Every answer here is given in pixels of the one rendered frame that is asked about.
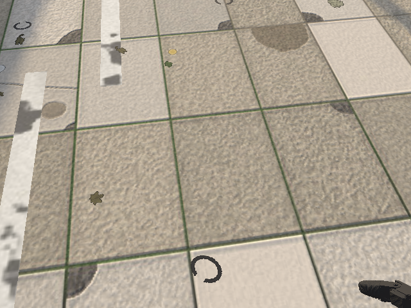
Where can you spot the right robot hand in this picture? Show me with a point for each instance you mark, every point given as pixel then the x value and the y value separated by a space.
pixel 398 293

